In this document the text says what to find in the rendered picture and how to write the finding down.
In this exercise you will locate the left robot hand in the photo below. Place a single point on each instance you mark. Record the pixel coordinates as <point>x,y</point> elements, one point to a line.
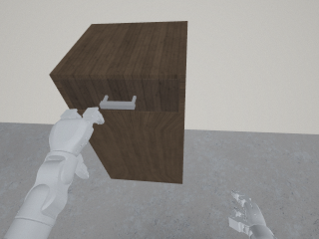
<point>72,132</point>

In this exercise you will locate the right robot hand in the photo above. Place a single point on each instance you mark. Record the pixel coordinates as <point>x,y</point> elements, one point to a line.
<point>241,220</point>

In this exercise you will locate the drawer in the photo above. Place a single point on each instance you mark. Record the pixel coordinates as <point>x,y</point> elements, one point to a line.
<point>153,95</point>

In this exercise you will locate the handle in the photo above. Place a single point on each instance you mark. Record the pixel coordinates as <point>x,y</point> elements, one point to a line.
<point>117,105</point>

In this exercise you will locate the robot left forearm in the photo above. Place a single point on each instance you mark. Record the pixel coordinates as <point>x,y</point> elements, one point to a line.
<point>46,199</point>

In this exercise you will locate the cabinet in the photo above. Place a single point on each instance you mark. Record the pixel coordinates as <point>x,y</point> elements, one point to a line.
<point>133,145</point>

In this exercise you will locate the robot right forearm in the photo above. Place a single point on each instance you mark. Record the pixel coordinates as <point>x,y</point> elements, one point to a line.
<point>259,231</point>

